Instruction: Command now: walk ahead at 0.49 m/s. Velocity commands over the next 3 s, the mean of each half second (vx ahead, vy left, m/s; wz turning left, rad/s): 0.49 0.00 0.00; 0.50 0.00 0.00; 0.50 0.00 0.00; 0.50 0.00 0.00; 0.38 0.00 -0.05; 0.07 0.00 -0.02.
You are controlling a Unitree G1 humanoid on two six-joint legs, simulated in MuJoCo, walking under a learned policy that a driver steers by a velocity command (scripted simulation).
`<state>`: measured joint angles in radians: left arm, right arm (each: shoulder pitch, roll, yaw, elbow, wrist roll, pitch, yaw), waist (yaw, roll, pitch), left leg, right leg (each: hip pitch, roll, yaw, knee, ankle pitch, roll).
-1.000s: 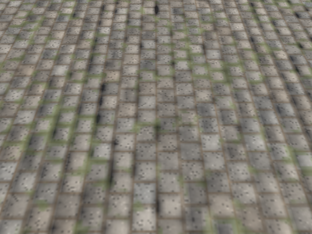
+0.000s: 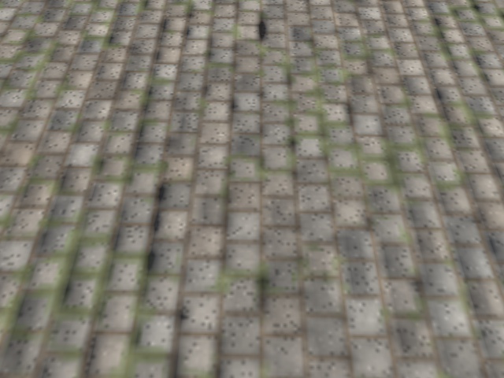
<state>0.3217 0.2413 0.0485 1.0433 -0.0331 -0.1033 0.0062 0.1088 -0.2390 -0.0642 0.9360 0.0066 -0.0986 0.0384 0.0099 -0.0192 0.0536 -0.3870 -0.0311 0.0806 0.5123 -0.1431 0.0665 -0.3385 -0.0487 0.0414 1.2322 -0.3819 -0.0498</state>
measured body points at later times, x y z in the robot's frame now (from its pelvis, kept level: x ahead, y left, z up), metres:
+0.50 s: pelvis +0.30 -0.06 -0.01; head +0.34 -0.07 +0.44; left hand +0.47 +0.20 -0.11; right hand +0.28 -0.32 -0.15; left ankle +0.12 +0.08 -0.66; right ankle +0.40 -0.15 -0.73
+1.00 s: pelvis +0.59 -0.02 -0.01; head +0.62 -0.01 +0.44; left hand +0.54 +0.25 -0.15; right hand +0.80 -0.25 -0.11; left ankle +0.72 +0.08 -0.73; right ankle +0.41 -0.15 -0.72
